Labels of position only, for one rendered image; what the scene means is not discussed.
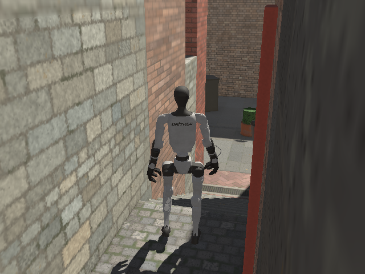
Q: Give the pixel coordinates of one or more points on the stairs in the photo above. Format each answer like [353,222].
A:
[213,209]

